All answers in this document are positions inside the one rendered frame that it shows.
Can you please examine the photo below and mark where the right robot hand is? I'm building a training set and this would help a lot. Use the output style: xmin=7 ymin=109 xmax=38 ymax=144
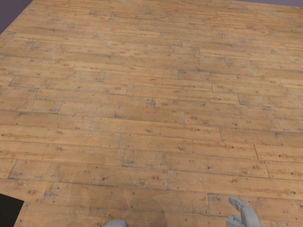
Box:
xmin=226 ymin=197 xmax=262 ymax=227

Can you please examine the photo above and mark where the table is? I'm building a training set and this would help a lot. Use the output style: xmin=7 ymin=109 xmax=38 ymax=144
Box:
xmin=0 ymin=193 xmax=24 ymax=227

